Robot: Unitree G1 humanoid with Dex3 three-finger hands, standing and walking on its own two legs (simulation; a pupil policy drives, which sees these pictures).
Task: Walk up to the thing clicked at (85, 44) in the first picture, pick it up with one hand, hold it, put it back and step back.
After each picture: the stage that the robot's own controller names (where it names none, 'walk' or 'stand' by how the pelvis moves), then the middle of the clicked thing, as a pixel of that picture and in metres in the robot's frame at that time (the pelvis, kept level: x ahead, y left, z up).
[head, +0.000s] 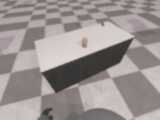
stand; (84, 42) +0.86 +0.11 -0.11
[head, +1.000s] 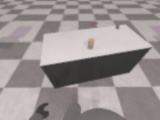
rise first; (90, 44) +0.80 +0.06 -0.09
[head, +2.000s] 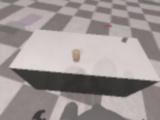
sink last; (76, 56) +0.53 +0.16 -0.07
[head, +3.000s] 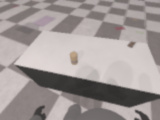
stand; (73, 58) +0.51 +0.19 -0.08
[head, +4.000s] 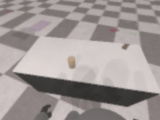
stand; (71, 63) +0.50 +0.19 -0.11
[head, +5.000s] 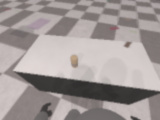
stand; (74, 61) +0.50 +0.18 -0.10
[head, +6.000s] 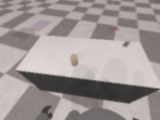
stand; (74, 60) +0.53 +0.18 -0.11
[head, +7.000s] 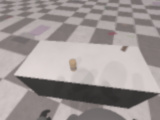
stand; (73, 65) +0.50 +0.19 -0.11
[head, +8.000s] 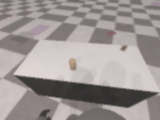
stand; (72, 64) +0.51 +0.19 -0.12
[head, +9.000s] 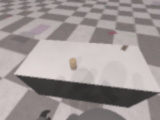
stand; (73, 64) +0.51 +0.19 -0.11
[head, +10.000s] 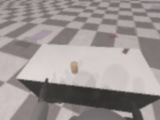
rise first; (74, 68) +0.49 +0.20 -0.11
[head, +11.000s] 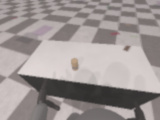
go down; (74, 64) +0.51 +0.19 -0.11
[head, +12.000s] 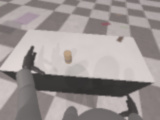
go down; (68, 57) +0.53 +0.18 -0.08
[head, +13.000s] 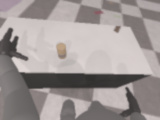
go down; (61, 51) +0.51 +0.19 -0.03
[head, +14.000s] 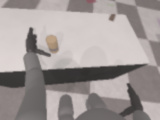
close in; (52, 45) +0.52 +0.20 +0.00
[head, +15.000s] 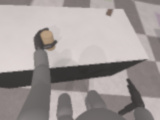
close; (48, 41) +0.54 +0.20 +0.02
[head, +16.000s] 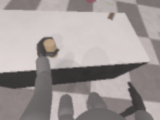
lift; (51, 49) +0.49 +0.20 +0.01
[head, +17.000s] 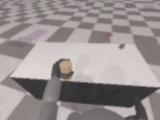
lift; (66, 71) +0.31 +0.17 +0.11
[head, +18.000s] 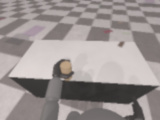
hold; (66, 71) +0.32 +0.17 +0.08
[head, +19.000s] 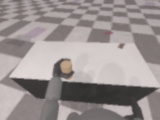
hold; (67, 70) +0.32 +0.17 +0.09
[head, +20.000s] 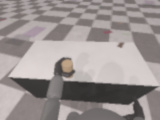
crouch; (68, 69) +0.33 +0.16 +0.08
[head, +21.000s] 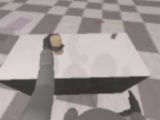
crouch; (57, 45) +0.48 +0.20 +0.12
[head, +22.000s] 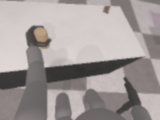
lower; (42, 39) +0.54 +0.21 +0.02
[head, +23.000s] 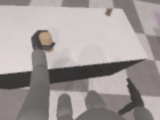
lower; (47, 42) +0.53 +0.20 +0.01
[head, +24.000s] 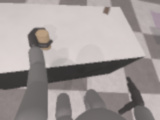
lower; (44, 40) +0.54 +0.21 +0.02
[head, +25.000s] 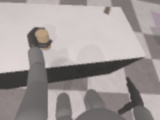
lower; (44, 40) +0.54 +0.21 +0.02
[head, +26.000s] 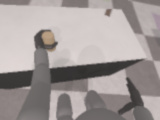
loosen; (49, 42) +0.53 +0.19 +0.01
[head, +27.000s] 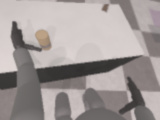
withdraw; (44, 41) +0.53 +0.20 +0.02
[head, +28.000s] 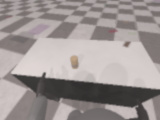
sink last; (74, 62) +0.50 +0.18 -0.06
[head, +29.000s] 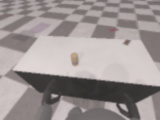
stand; (74, 59) +0.52 +0.18 -0.05
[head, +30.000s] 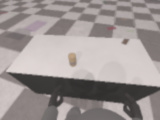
stand; (72, 60) +0.50 +0.18 -0.04
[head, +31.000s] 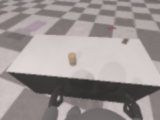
stand; (72, 59) +0.51 +0.19 -0.04
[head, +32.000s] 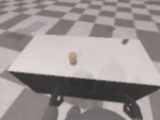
stand; (72, 59) +0.51 +0.18 -0.04
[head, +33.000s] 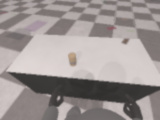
stand; (72, 59) +0.50 +0.19 -0.04
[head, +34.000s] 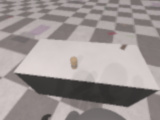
stand; (74, 63) +0.52 +0.18 -0.10
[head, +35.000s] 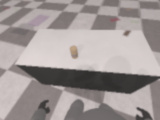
walk; (74, 52) +0.57 +0.19 -0.08
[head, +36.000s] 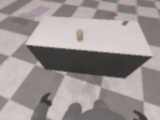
walk; (79, 35) +0.79 +0.16 -0.09
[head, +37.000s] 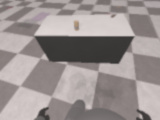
stand; (76, 25) +1.08 +0.28 -0.09
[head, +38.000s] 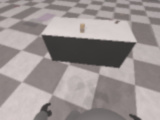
stand; (82, 28) +1.13 +0.19 -0.11
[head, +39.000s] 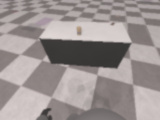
stand; (79, 31) +1.14 +0.21 -0.12
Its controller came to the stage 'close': yes
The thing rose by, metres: 0.20
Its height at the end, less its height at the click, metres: +0.00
